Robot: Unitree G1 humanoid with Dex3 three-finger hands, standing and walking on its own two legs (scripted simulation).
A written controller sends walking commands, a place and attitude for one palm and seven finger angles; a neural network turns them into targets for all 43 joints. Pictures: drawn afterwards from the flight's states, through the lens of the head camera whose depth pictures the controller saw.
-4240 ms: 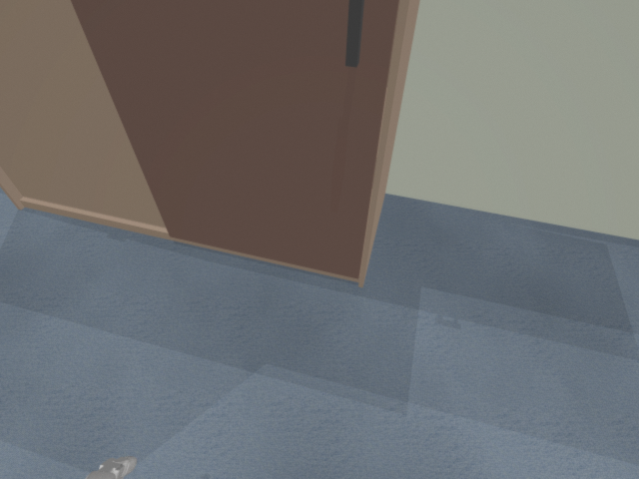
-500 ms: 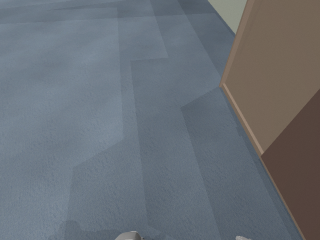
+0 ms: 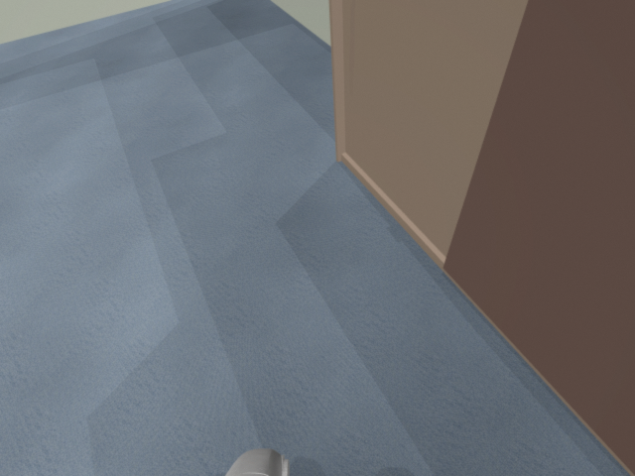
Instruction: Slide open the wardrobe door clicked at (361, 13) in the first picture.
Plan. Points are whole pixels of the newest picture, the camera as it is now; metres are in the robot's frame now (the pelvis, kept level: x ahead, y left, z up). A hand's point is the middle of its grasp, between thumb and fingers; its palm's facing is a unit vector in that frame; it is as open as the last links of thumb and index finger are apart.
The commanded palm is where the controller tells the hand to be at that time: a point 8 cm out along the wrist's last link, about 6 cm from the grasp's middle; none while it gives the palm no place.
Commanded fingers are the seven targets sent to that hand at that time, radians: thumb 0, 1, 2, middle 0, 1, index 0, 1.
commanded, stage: turn to face it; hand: right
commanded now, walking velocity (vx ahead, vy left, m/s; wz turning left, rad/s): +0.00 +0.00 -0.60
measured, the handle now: out of the picture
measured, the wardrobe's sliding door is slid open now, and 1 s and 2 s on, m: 0.00 0.00 0.00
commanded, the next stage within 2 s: take the last steps up to it in 1.48 s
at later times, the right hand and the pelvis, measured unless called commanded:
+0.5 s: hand out of the picture +0.02 -0.15 -0.14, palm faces +0.33 +0.90 -0.28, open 7.3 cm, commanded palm none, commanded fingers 0.00 -0.90 -0.90 0.20 0.30 0.20 0.30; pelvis -0.01 +0.06 +0.00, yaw -19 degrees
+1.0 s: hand out of the picture -0.11 -0.20 -0.16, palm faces +0.61 +0.75 -0.27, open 7.3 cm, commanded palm none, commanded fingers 0.00 -0.90 -0.90 0.20 0.30 0.20 0.30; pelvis -0.03 +0.03 +0.01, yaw -37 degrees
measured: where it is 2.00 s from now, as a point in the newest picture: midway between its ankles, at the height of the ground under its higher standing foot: outside the picture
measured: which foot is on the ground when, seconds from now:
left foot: up 0.00-0.36, down 0.38-0.78, up 0.80-1.00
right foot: down 0.00-0.38, up 0.40-0.76, down 0.78-1.00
